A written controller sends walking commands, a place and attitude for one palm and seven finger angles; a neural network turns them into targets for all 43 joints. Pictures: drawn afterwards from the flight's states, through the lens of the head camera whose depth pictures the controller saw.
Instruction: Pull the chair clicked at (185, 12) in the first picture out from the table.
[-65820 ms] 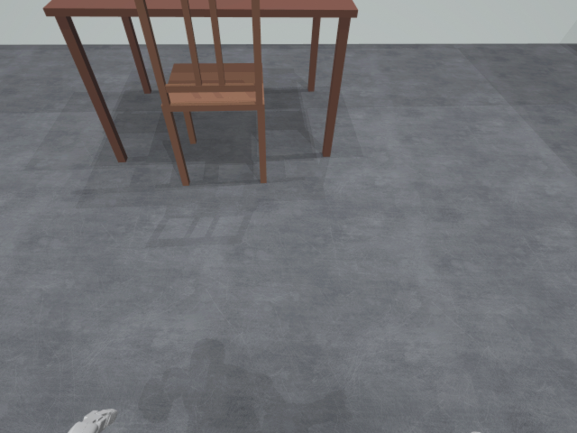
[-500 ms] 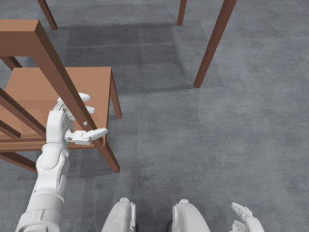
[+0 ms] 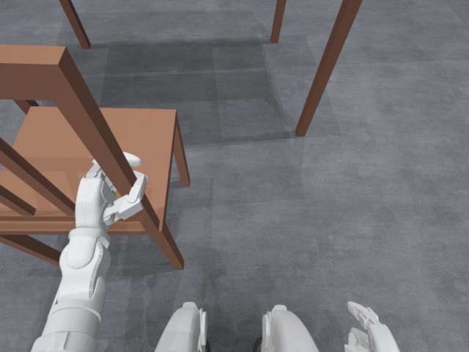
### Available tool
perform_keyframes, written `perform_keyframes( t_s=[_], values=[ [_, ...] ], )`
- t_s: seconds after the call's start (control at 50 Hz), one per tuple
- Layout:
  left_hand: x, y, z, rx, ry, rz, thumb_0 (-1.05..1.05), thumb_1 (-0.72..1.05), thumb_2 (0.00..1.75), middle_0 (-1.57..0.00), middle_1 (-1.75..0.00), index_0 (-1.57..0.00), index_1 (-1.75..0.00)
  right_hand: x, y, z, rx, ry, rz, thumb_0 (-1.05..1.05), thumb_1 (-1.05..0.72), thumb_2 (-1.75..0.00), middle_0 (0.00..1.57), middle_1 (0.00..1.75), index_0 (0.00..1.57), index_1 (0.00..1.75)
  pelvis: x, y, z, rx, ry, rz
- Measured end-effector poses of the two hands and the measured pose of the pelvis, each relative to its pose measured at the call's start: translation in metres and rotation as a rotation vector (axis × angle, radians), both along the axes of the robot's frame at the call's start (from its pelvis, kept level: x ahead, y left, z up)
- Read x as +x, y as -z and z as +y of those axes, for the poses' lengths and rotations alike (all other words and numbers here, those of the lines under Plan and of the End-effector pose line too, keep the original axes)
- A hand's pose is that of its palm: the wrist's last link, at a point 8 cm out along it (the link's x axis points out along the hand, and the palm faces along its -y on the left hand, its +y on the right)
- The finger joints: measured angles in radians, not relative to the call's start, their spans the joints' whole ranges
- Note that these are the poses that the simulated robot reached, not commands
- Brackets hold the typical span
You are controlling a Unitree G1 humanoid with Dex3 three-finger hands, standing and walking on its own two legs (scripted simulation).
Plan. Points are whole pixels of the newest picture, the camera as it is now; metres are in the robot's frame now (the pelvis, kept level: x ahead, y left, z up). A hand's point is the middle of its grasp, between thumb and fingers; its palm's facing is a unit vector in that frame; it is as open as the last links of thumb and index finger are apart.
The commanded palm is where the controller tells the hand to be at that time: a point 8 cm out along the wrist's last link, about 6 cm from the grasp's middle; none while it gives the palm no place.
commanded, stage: hook a spindle and tug to test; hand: left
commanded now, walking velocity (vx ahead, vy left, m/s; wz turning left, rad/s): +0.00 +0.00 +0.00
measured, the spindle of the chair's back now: out of the picture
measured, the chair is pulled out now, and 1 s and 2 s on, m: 0.36 0.40 0.58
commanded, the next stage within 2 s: step backward, pulling the chair out in 0.38 s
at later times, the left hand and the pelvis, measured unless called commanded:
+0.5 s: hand (132, 208) +0.34 +0.18 +0.02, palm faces +0.03 -1.00 -0.03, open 6.0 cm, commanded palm +0.32 +0.23 +0.02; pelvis +0.00 +0.00 +0.00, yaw +0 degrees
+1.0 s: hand (138, 216) +0.32 +0.16 +0.04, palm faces +0.06 -0.99 -0.12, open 5.9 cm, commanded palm +0.29 +0.21 +0.03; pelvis -0.01 +0.01 +0.10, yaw -2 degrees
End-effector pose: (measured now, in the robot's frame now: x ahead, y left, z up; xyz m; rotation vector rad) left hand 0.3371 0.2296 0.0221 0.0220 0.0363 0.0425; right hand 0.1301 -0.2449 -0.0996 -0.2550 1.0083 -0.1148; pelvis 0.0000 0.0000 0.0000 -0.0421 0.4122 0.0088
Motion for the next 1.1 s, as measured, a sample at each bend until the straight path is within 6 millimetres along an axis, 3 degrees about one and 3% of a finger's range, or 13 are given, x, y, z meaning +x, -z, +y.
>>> perform_keyframes(
  t_s=[0.5,0.56,0.68,0.78,0.92,1.1],
  values=[
    [-0.02,0.0,0.001,0.003,0.016,-0.007,0.02,0.62,0.82,-0.4,-1.43,-0.38,-1.45,0.013,-0.001,0.0,-0.008,-0.027,-0.047,0.01,-0.91,-0.9,0.2,0.3,0.2,0.3,-0.002,0.004,-0.001,-0.003,-0.009,-0.004],
    [-0.021,-0.009,0.0,0.073,-0.027,0.09,0.02,0.62,0.82,-0.4,-1.39,-0.39,-1.45,0.009,-0.013,0.005,0.001,0.039,-0.01,0.01,-0.91,-0.9,0.2,0.3,0.2,0.3,-0.001,-0.013,-0.001,0.015,-0.006,-0.091],
    [-0.028,-0.023,-0.004,0.006,-0.137,0.316,0.07,0.63,0.78,-0.33,-1.14,-0.44,-1.45,-0.002,-0.066,0.017,0.003,0.118,0.018,0.01,-0.91,-0.9,0.2,0.3,0.2,0.3,0.018,-0.065,0.005,0.033,0.01,-0.177],
    [-0.02,-0.027,-0.009,0.057,-0.1,0.388,0.09,0.6,0.75,-0.36,-1.12,-0.47,-1.45,-0.013,-0.087,0.011,-0.054,0.124,0.064,0.01,-0.9,-0.9,0.2,0.3,0.21,0.3,0.016,-0.086,0.01,0.026,0.009,-0.227],
    [-0.024,-0.029,-0.014,0.077,-0.054,0.413,0.09,0.61,0.72,-0.33,-1.14,-0.49,-1.45,-0.036,-0.099,0.0,-0.081,0.174,0.09,0.0,-0.9,-0.9,0.2,0.3,0.21,0.3,0.002,-0.097,0.012,0.03,0.032,-0.29],
    [-0.064,-0.03,-0.027,0.078,-0.048,0.428,0.11,0.6,0.75,-0.34,-1.12,-0.5,-1.45,-0.06,-0.092,0.001,-0.029,0.167,0.112,0.0,-0.91,-0.9,0.2,0.3,0.2,0.3,-0.016,-0.102,0.002,0.033,0.044,-0.343]
  ],
)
